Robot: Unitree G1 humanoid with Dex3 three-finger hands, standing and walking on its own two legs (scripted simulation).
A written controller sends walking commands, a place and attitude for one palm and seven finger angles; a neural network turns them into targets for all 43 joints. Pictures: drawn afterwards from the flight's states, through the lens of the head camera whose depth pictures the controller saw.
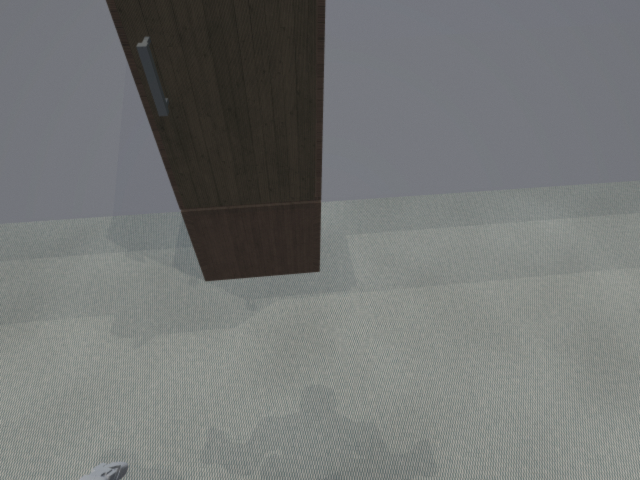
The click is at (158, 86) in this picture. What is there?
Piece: cupboard door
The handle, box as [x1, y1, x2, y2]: [136, 37, 168, 115]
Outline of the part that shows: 144,37 142,42 138,43 136,47 158,114 167,115 168,100 163,95 148,46 150,42 149,37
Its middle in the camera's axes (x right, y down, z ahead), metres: -0.37 -0.36 +0.86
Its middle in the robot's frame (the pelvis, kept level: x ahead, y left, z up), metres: +0.88 +0.42 +0.07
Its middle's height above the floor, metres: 0.84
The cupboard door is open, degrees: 0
